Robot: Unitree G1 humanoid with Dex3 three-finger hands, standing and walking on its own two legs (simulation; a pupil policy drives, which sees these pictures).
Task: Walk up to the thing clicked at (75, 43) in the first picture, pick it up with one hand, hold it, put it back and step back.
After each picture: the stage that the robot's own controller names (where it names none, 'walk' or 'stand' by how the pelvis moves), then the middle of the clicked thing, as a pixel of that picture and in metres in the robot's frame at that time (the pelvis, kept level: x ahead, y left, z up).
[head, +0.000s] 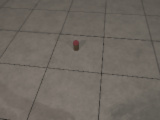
stand; (76, 45) +1.37 +0.11 -0.72
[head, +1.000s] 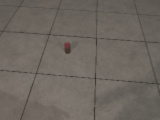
walk; (67, 48) +1.24 +0.14 -0.71
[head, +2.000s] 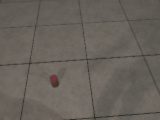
walk; (54, 81) +0.78 +0.23 -0.70
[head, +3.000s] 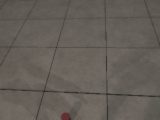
walk; (66, 119) +0.48 +0.23 -0.71
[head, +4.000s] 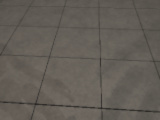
stand; out of the picture +0.40 +0.20 -0.72
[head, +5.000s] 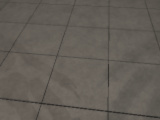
stand; out of the picture +0.37 +0.18 -0.72
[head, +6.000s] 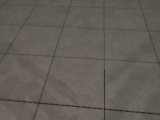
stand; out of the picture +0.40 +0.20 -0.73
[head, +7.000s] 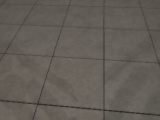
stand; out of the picture +0.38 +0.21 -0.73
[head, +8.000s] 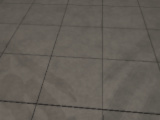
stand; out of the picture +0.38 +0.21 -0.73
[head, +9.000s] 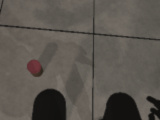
go down; (35, 68) +0.44 +0.25 -0.40
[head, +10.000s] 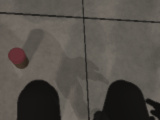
go down; (19, 58) +0.44 +0.28 -0.30
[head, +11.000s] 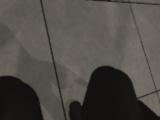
close in; out of the picture +0.42 +0.32 -0.22
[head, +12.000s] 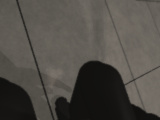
close; out of the picture +0.41 +0.33 -0.22
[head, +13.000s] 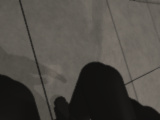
lift; out of the picture +0.39 +0.32 -0.23
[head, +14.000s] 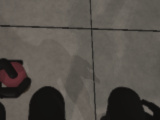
lift; (16, 79) +0.33 +0.24 -0.06
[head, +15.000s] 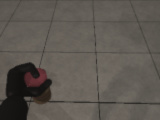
hold; (39, 86) +0.34 +0.17 +0.04
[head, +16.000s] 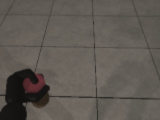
hold; (37, 91) +0.33 +0.18 +0.00
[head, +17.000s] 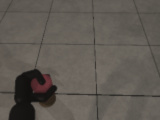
crouch; (44, 91) +0.34 +0.16 -0.02
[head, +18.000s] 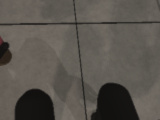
crouch; out of the picture +0.45 +0.27 -0.10
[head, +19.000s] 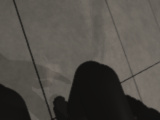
lower; out of the picture +0.41 +0.34 -0.22
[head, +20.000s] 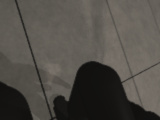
lower; out of the picture +0.41 +0.34 -0.22
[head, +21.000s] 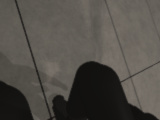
lower; out of the picture +0.41 +0.34 -0.23
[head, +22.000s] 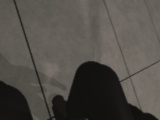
lower; out of the picture +0.41 +0.34 -0.23
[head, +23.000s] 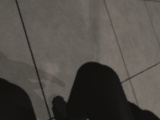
open; out of the picture +0.40 +0.32 -0.23
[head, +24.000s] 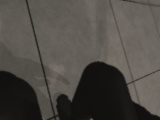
stand; out of the picture +0.40 +0.32 -0.23
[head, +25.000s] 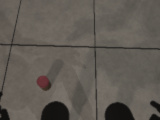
walk; (44, 83) +0.43 +0.24 -0.48
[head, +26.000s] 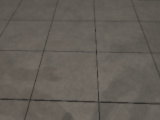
stand; out of the picture +0.38 +0.21 -0.66
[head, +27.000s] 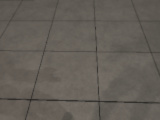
stand; out of the picture +0.39 +0.22 -0.67
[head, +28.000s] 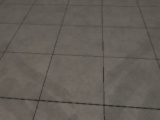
stand; out of the picture +0.40 +0.20 -0.72
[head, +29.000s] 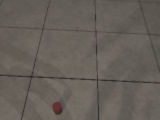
walk; (57, 108) +0.45 +0.17 -0.70
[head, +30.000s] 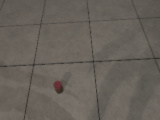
walk; (58, 87) +0.65 +0.26 -0.69
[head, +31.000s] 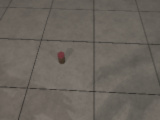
walk; (61, 58) +0.99 +0.22 -0.70
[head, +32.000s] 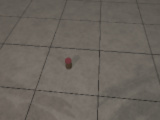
stand; (68, 63) +1.06 +0.19 -0.71
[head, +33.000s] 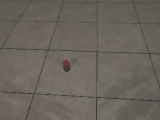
stand; (66, 66) +1.06 +0.21 -0.73
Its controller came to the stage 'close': yes
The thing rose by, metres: 0.71
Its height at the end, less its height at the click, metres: +0.00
